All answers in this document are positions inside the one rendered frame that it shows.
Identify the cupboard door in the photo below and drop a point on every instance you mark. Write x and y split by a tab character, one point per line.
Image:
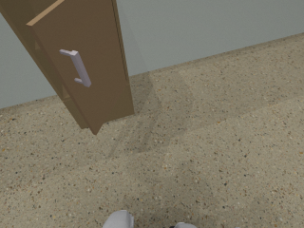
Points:
89	27

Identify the left robot thigh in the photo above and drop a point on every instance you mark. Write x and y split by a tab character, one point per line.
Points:
119	219

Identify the handle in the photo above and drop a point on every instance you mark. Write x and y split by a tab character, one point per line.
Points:
77	61

